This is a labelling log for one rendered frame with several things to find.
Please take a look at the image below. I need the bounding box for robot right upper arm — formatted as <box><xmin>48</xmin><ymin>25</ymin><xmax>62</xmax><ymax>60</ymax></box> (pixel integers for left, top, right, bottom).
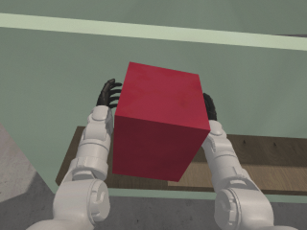
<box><xmin>214</xmin><ymin>187</ymin><xmax>298</xmax><ymax>230</ymax></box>

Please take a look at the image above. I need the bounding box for carton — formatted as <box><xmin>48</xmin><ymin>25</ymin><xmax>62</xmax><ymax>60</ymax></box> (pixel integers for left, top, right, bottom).
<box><xmin>112</xmin><ymin>61</ymin><xmax>211</xmax><ymax>182</ymax></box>

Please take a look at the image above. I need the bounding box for left robot forearm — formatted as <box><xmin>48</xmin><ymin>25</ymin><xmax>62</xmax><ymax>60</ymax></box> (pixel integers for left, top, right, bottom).
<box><xmin>52</xmin><ymin>105</ymin><xmax>113</xmax><ymax>216</ymax></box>

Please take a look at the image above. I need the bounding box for table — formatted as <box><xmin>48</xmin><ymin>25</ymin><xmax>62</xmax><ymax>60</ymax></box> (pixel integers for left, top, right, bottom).
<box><xmin>55</xmin><ymin>126</ymin><xmax>307</xmax><ymax>196</ymax></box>

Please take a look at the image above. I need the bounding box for right robot forearm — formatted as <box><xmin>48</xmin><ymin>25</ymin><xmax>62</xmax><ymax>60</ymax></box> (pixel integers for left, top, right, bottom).
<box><xmin>201</xmin><ymin>120</ymin><xmax>274</xmax><ymax>222</ymax></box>

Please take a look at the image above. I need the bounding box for robot left upper arm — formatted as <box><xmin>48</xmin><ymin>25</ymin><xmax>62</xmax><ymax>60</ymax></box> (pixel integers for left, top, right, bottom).
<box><xmin>26</xmin><ymin>178</ymin><xmax>110</xmax><ymax>230</ymax></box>

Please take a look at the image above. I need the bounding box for robot right hand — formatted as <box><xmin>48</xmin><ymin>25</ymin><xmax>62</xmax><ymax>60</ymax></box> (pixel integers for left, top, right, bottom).
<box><xmin>202</xmin><ymin>93</ymin><xmax>218</xmax><ymax>121</ymax></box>

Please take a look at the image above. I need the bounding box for robot left hand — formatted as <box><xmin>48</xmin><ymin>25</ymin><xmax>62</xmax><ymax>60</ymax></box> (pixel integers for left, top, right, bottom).
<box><xmin>96</xmin><ymin>79</ymin><xmax>123</xmax><ymax>108</ymax></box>

